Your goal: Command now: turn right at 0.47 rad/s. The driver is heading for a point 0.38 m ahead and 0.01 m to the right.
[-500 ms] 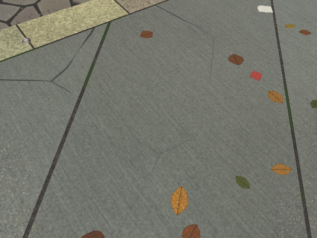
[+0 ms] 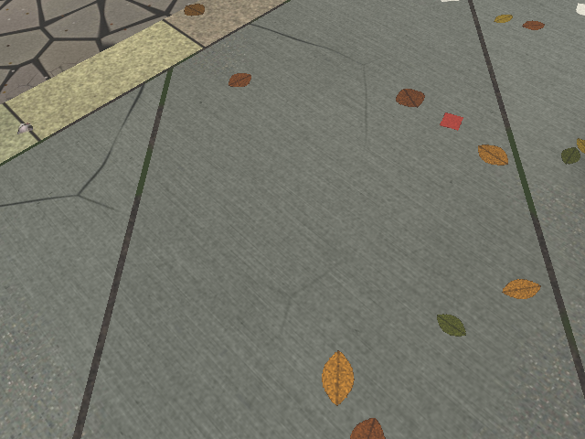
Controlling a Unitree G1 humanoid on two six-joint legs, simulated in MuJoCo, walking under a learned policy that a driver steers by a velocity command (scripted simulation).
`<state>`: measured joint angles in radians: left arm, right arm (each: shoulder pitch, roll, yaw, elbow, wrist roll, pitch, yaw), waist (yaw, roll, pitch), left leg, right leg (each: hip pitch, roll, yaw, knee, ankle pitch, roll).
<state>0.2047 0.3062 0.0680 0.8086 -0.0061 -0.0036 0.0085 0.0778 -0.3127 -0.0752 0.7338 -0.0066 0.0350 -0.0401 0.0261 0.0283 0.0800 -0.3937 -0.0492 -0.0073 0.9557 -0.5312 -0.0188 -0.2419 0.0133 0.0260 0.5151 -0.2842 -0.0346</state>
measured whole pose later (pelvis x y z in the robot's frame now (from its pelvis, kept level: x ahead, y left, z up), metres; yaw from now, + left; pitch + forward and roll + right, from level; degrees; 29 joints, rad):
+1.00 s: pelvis +0.27 -0.08 +0.00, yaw -12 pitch +0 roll -1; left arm 0.16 0.25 0.03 0.83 0.02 -0.06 -0.02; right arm 0.18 -0.29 -0.04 0.78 -0.01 0.00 -0.04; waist 0.02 0.04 0.05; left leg -0.44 0.08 -0.05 0.75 -0.31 -0.06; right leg -0.25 0.07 -0.05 0.37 -0.12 -0.07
